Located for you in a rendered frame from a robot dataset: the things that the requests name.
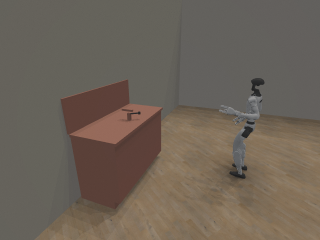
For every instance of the robot right hand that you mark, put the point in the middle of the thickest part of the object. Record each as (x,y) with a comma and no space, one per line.
(238,121)

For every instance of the robot left forearm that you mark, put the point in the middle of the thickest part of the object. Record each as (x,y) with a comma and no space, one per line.
(246,115)

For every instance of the robot left hand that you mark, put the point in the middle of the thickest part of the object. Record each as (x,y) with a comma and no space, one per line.
(228,110)

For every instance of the right robot foot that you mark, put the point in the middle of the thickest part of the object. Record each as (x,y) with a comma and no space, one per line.
(244,167)

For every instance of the left robot thigh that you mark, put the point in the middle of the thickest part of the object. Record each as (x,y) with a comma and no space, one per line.
(242,134)

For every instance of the left robot upper arm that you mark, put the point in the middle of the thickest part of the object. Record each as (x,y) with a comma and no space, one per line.
(253,103)

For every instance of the counter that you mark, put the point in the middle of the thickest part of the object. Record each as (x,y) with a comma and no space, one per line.
(112,148)

